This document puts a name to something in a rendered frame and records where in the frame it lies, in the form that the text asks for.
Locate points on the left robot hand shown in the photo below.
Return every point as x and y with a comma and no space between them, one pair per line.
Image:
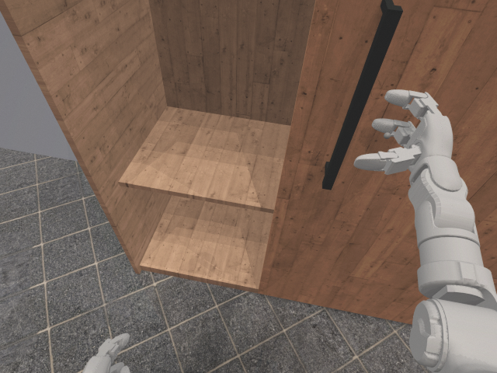
108,351

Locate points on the handle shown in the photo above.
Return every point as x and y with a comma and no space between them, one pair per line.
382,39

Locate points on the right robot forearm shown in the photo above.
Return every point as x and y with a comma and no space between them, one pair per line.
450,257

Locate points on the right robot upper arm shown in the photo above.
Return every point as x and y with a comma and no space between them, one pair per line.
451,337

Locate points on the wardrobe door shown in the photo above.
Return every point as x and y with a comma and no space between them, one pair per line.
354,247

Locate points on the right robot hand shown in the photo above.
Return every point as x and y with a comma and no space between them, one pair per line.
433,136

